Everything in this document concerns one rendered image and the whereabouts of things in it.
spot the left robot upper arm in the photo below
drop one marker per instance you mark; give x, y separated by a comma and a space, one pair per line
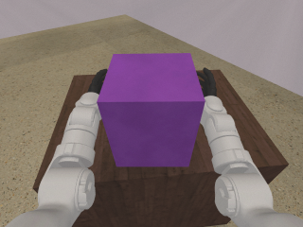
64, 193

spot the right robot upper arm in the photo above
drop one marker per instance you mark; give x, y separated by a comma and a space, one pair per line
247, 200

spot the carton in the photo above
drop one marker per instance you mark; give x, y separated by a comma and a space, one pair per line
151, 105

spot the right robot hand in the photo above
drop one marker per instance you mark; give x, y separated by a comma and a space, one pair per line
209, 83

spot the robot left forearm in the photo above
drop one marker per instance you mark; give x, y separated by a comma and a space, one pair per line
79, 137

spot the pedestal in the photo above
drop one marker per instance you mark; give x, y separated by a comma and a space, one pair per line
163, 196

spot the left robot hand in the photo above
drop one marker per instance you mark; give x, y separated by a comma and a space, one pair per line
97, 82

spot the robot right forearm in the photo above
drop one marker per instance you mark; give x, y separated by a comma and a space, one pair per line
229, 155

